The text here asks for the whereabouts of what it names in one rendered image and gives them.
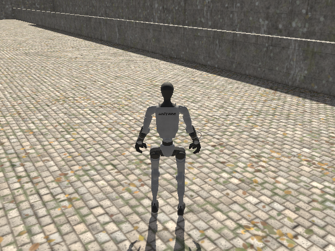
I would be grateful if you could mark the left robot hand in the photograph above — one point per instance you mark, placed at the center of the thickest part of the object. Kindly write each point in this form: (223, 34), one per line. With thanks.
(140, 145)

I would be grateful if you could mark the robot left upper arm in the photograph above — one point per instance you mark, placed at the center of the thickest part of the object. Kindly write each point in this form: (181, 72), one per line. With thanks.
(148, 118)

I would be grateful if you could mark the robot right upper arm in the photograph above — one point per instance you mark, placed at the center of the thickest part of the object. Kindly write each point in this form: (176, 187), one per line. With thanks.
(186, 117)

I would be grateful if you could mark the robot right thigh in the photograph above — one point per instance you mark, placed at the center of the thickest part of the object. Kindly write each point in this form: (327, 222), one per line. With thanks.
(180, 156)

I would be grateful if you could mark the left robot shin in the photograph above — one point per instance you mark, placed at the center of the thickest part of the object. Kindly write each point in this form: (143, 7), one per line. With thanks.
(154, 188)

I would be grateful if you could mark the robot right forearm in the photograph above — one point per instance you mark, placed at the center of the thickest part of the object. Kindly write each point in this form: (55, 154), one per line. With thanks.
(194, 137)

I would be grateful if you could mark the right robot hand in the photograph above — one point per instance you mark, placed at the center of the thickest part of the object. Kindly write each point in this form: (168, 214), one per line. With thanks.
(193, 146)

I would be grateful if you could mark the robot left forearm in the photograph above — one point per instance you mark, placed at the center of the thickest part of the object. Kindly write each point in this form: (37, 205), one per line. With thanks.
(141, 136)

